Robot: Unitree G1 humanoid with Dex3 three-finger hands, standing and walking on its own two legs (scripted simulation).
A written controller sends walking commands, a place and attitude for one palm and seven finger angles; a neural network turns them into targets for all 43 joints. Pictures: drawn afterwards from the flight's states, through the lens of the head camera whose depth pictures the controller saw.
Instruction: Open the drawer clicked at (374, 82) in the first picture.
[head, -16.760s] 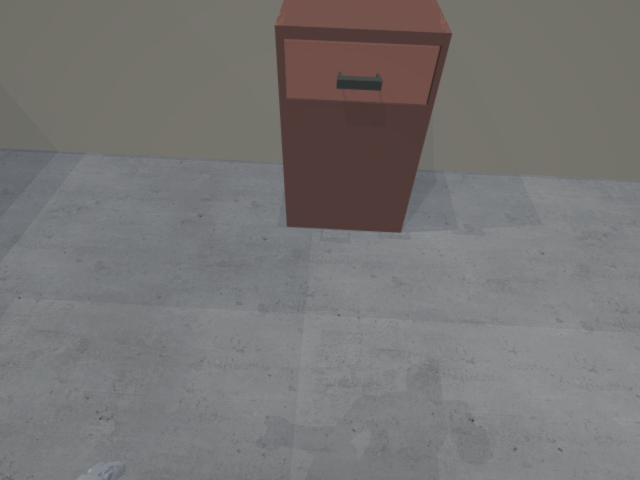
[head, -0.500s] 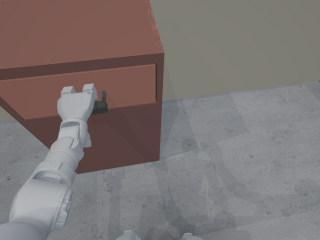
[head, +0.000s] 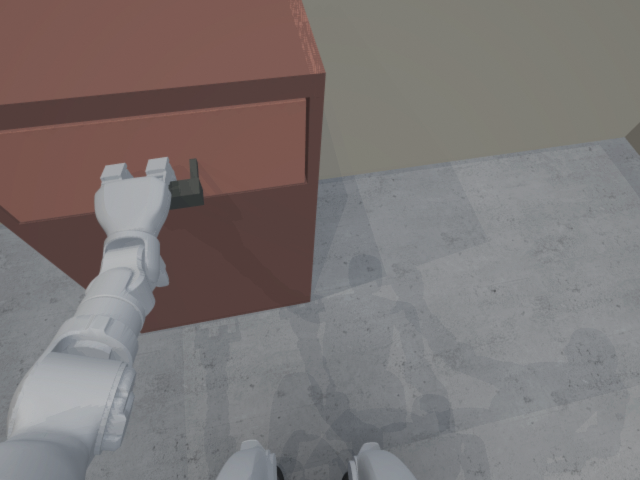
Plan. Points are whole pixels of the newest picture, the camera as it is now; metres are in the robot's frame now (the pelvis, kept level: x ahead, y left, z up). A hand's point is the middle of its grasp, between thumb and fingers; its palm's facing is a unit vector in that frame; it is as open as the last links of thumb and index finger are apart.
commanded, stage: lower the fingers behind the handle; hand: left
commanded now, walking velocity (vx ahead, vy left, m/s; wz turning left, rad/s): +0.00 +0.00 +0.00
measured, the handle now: (152, 184) +0.52 +0.22 +0.00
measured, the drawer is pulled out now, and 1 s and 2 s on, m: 0.00 0.00 0.04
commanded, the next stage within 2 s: close the thumb around the handle in 0.38 s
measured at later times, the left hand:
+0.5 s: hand (154, 227) +0.46 +0.21 -0.02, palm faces -0.04 -0.03 -1.00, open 13.8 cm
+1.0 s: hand (155, 223) +0.46 +0.21 -0.02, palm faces -0.05 -0.03 -1.00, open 7.1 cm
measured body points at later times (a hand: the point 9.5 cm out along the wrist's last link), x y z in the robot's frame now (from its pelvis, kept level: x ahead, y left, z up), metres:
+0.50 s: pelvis +0.00 +0.00 +0.00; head +0.11 +0.00 +0.44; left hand +0.45 +0.21 +0.03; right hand +0.02 -0.26 -0.13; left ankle +0.01 +0.09 -0.67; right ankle -0.01 -0.12 -0.67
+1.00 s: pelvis +0.00 -0.01 +0.00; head +0.11 +0.00 +0.44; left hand +0.46 +0.21 +0.04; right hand +0.02 -0.27 -0.13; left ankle +0.01 +0.09 -0.67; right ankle -0.01 -0.12 -0.67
